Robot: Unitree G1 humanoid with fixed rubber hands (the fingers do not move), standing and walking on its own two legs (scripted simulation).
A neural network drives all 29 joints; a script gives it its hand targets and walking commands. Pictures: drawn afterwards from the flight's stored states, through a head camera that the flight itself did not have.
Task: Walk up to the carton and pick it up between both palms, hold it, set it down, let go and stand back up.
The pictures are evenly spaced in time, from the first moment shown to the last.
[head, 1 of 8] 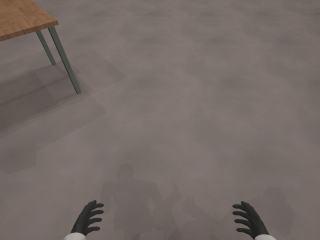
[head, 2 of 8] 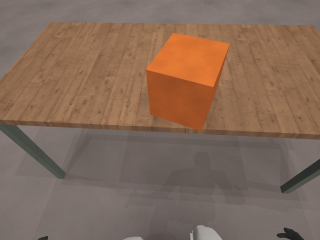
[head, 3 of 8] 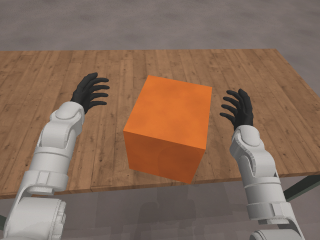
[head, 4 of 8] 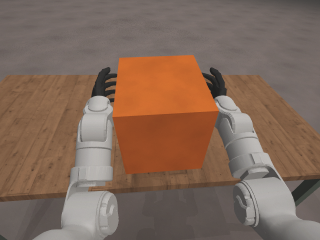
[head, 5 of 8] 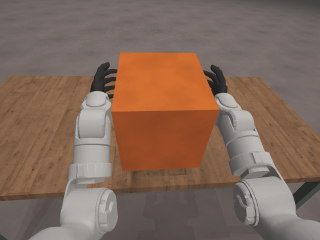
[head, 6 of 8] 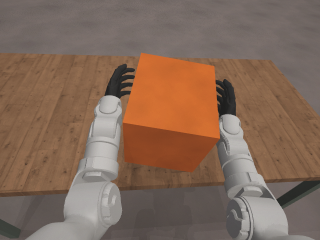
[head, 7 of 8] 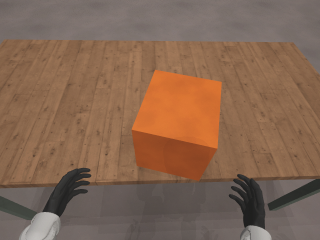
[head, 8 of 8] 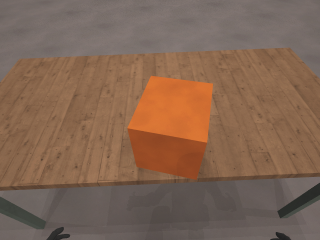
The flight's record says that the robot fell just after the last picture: no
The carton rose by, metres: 0.19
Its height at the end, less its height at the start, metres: +0.00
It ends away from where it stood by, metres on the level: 0.00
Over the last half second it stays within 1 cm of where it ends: yes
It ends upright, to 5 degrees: yes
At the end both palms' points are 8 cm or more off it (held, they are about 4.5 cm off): yes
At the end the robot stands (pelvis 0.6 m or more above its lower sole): yes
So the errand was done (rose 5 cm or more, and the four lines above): yes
